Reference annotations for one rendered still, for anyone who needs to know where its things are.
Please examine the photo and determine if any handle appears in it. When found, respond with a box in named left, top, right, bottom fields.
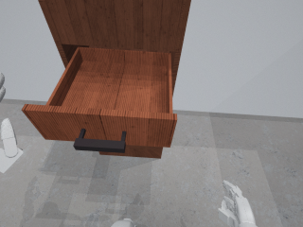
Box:
left=73, top=129, right=127, bottom=153

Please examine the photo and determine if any right robot hand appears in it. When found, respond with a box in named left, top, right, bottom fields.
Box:
left=218, top=180, right=256, bottom=227

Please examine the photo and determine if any drawer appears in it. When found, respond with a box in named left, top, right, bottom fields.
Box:
left=22, top=46, right=177, bottom=148

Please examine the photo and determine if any cabinet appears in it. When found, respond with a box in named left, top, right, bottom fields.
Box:
left=38, top=0, right=191, bottom=159

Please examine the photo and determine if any left robot hand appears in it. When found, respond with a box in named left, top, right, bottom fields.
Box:
left=0, top=72, right=24, bottom=173

